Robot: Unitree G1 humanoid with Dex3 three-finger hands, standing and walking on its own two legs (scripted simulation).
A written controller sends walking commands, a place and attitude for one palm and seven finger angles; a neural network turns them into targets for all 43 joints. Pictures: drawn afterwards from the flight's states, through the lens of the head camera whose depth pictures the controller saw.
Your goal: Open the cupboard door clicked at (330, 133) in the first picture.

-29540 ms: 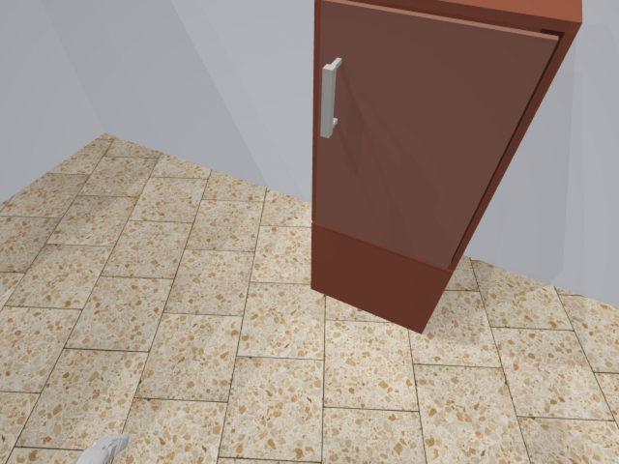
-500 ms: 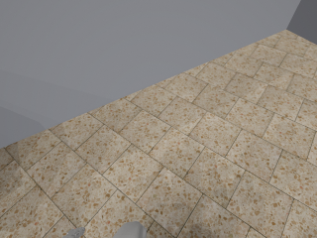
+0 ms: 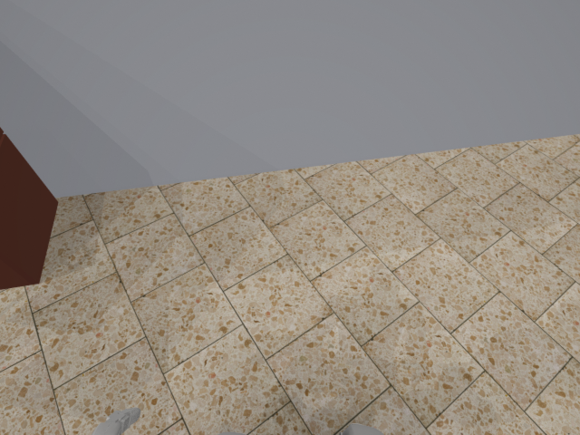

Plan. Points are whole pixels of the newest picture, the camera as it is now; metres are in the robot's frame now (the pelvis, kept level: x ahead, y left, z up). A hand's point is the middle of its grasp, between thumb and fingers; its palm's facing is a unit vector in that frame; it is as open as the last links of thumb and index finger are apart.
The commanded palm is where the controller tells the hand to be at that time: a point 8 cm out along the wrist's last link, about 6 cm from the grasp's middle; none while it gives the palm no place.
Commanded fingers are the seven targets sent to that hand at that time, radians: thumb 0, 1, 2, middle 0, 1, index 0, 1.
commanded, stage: turn to face it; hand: left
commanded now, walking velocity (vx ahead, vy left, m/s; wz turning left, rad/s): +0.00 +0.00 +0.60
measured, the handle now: out of the picture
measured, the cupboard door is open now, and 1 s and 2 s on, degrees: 47 47 47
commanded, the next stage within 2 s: take the last steps up to it in 1.66 s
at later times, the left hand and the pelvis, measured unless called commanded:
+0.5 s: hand out of the picture +0.00 +0.21 -0.19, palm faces +0.34 -0.91 -0.21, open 7.4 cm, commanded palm none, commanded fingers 0.00 0.90 0.90 -0.20 -0.30 -0.20 -0.30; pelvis +0.01 -0.01 -0.01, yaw +19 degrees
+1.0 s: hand out of the picture -0.02 +0.17 -0.16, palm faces +0.60 -0.76 -0.23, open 7.4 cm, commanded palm none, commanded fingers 0.00 0.90 0.90 -0.20 -0.30 -0.20 -0.30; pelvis +0.04 -0.03 +0.00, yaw +38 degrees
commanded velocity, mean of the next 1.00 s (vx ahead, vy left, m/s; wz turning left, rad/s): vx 0.00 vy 0.00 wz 0.60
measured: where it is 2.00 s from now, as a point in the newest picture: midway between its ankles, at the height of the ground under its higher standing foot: outside the picture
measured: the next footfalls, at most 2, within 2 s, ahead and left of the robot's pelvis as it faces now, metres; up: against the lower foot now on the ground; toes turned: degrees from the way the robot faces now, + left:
right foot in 0.08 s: +0.05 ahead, -0.16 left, +0.00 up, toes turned +2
left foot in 0.40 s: +0.03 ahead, +0.11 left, +0.00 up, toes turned +20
